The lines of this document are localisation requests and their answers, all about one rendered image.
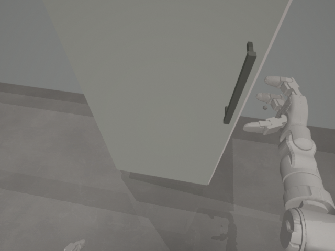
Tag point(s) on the handle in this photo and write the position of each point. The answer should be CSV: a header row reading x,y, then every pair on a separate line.
x,y
242,79

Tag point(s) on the left robot hand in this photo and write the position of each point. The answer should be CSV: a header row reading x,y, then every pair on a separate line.
x,y
77,246

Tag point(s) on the fridge door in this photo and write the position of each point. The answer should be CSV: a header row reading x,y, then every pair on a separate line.
x,y
157,74

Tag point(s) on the right robot forearm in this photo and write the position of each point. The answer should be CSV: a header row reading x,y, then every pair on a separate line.
x,y
300,176

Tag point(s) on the right robot hand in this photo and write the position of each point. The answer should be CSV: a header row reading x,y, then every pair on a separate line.
x,y
295,109

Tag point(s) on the right robot upper arm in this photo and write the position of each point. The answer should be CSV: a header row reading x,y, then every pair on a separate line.
x,y
307,230

